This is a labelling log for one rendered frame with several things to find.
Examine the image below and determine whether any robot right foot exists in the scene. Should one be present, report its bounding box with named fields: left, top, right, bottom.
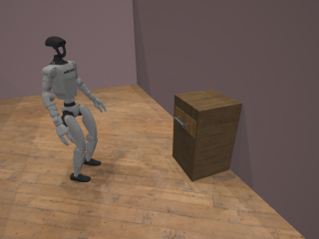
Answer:
left=70, top=172, right=91, bottom=182

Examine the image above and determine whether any right robot upper arm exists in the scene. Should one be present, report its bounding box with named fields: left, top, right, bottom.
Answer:
left=41, top=65, right=57, bottom=102

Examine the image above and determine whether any cabinet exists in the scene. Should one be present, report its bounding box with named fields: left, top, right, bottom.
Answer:
left=172, top=90, right=242, bottom=182

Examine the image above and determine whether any drawer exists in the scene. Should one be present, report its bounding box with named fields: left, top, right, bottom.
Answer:
left=174, top=106, right=196, bottom=137

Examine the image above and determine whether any left robot upper arm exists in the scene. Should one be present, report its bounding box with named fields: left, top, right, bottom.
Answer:
left=67, top=61, right=83, bottom=87

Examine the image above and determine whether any robot right forearm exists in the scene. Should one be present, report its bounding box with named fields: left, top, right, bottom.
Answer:
left=42, top=93, right=64, bottom=126

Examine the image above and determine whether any left robot hand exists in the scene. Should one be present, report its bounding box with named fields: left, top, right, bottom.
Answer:
left=93, top=98, right=107, bottom=113

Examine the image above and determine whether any robot torso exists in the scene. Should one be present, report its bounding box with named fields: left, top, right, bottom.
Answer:
left=49, top=59, right=80, bottom=118

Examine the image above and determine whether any right robot hand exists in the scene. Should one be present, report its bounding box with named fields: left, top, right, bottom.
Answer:
left=56, top=123, right=75, bottom=146

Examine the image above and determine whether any handle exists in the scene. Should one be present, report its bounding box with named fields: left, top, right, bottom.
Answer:
left=173, top=117, right=188, bottom=127

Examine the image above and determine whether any robot left forearm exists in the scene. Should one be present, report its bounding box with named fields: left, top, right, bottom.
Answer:
left=79, top=82, right=96, bottom=101

